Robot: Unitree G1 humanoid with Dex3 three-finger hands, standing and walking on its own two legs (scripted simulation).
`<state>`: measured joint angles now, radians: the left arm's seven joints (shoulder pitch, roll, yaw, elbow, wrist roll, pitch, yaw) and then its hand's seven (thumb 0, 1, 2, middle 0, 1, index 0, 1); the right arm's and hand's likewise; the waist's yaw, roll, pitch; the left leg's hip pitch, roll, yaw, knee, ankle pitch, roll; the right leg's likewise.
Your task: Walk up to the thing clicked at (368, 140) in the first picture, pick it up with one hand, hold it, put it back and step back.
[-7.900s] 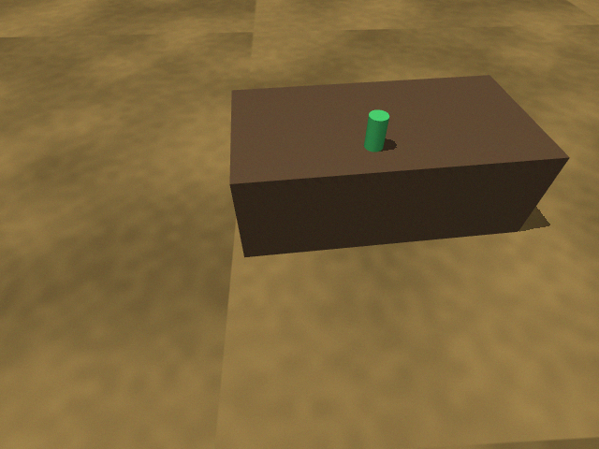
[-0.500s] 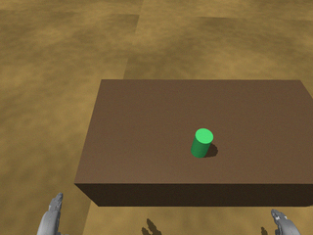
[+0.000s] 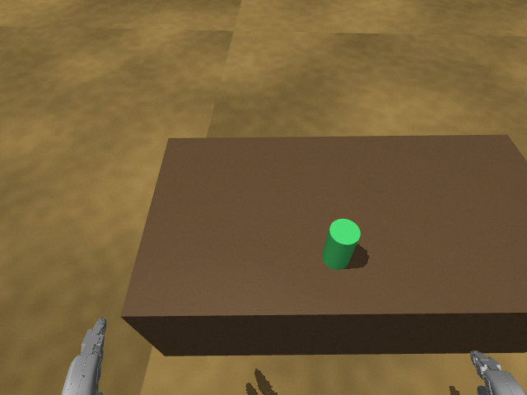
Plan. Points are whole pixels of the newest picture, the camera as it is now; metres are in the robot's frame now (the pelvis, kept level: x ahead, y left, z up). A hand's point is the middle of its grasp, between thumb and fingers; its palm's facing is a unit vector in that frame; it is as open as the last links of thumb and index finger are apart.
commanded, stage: go down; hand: right
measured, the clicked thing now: (339, 245) +0.50 -0.16 -0.24
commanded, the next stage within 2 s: approach in 1.84 s
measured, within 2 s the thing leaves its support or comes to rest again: neither
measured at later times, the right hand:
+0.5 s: hand (481, 316) +0.26 -0.30 -0.02, palm faces +0.15 +0.96 -0.22, open 17.4 cm
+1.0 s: hand (488, 246) +0.35 -0.33 +0.02, palm faces +0.13 +0.99 -0.09, open 17.6 cm
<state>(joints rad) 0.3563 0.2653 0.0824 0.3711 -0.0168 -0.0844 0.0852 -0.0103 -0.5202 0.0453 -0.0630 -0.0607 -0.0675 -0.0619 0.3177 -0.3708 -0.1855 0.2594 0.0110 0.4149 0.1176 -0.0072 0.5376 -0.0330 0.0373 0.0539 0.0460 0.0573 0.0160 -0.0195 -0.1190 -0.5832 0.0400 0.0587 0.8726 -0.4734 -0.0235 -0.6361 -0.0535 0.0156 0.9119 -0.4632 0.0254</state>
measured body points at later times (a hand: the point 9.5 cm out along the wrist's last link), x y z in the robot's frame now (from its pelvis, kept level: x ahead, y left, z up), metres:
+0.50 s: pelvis -0.02 +0.00 +0.00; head +0.02 -0.01 +0.45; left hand +0.14 +0.26 -0.03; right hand +0.25 -0.35 -0.01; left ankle -0.03 +0.13 -0.69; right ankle -0.01 -0.13 -0.69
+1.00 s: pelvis -0.03 -0.01 +0.00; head +0.05 -0.04 +0.44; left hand +0.10 +0.27 -0.04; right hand +0.34 -0.38 +0.03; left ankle -0.03 +0.13 -0.69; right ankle -0.01 -0.13 -0.69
